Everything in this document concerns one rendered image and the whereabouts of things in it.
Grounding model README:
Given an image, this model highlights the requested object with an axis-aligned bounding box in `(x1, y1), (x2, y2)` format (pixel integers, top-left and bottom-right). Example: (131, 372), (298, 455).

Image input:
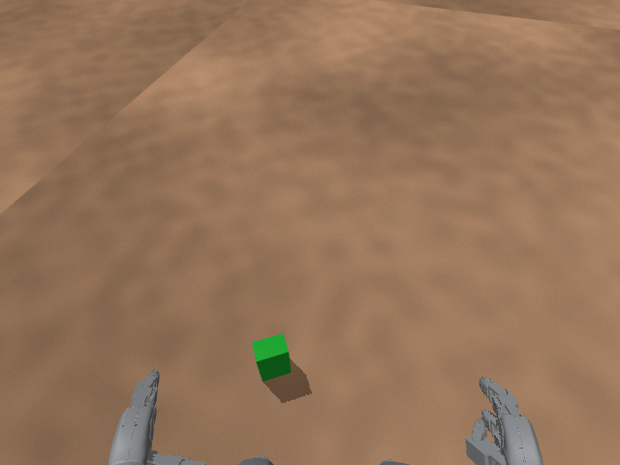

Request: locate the right robot hand
(466, 377), (543, 465)

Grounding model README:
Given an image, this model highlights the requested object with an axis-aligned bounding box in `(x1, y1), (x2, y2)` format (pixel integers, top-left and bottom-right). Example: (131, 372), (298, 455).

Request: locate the left robot hand
(108, 370), (206, 465)

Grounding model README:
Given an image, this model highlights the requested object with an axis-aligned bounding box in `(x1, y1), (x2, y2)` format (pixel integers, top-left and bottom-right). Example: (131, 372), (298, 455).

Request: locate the carton
(252, 333), (292, 382)

